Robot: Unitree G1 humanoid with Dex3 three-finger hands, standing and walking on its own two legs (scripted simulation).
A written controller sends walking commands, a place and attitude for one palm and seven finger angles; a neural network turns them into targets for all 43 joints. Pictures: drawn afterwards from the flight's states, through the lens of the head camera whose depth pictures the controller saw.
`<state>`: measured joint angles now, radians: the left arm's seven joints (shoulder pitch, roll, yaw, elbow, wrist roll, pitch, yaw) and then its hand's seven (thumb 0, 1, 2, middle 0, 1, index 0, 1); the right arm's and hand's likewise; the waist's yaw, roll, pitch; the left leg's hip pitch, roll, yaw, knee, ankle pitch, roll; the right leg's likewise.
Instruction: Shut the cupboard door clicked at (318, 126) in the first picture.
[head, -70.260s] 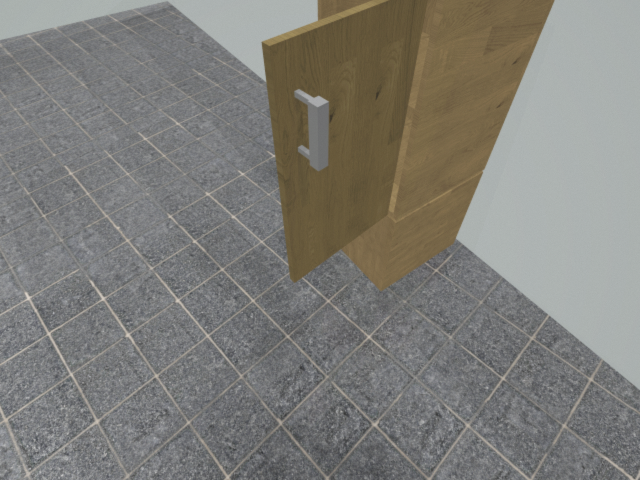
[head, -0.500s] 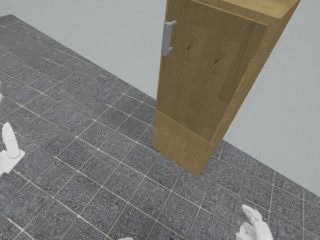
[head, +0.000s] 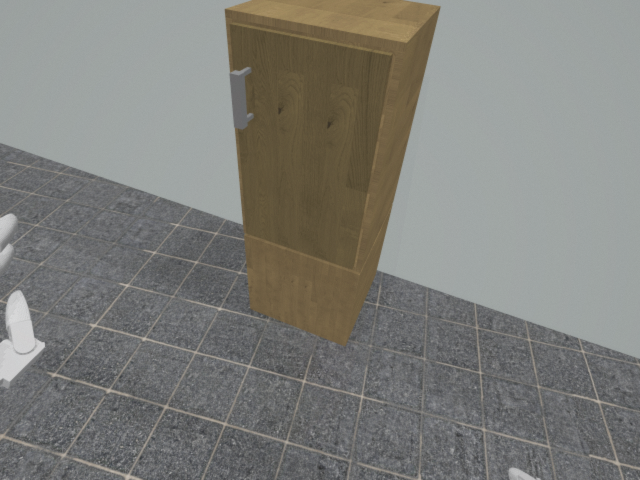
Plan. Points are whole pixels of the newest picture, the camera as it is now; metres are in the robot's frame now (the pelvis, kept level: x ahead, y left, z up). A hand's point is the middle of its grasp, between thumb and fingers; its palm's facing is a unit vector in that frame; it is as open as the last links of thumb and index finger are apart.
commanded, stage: stop stepping back and stand still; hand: left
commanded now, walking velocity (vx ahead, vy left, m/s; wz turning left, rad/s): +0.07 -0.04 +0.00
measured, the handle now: (243, 97) +0.88 +0.19 +0.11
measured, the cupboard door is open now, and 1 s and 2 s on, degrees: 0 0 0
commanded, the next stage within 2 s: let the arm hang, fingers relaxed in 0.72 s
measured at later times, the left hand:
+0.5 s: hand out of the picture +0.13 +0.29 +0.17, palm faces +0.54 -0.76 -0.36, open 7.4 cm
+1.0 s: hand out of the picture +0.10 +0.25 -0.07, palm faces +0.04 -0.93 -0.37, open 7.4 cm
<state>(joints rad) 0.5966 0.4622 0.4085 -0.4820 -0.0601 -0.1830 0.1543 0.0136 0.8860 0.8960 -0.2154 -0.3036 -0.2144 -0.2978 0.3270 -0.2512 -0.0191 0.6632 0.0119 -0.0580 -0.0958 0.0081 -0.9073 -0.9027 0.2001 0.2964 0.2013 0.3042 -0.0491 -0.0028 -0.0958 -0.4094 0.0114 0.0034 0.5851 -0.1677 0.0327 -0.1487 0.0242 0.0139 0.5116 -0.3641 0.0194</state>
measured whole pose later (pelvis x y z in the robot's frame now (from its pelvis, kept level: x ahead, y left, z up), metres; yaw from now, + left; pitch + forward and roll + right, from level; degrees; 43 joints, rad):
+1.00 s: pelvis -0.08 +0.02 +0.00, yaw +2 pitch -1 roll -2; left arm 0.21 0.31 0.05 0.49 0.02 0.03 0.00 0.01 0.91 0.90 -0.20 -0.30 -0.19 -0.29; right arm 0.16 -0.29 0.00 0.84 -0.01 -0.03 0.00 0.01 -0.91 -0.90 0.20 0.30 0.20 0.30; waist -0.04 0.06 -0.01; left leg -0.41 -0.02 0.02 0.58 -0.16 0.06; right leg -0.25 0.02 0.02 0.58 -0.32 0.02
